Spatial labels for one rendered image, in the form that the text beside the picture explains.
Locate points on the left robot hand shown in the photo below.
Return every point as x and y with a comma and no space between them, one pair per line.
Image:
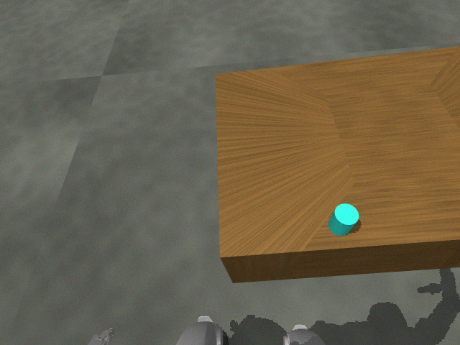
103,339

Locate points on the can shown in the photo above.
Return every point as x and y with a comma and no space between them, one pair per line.
343,219

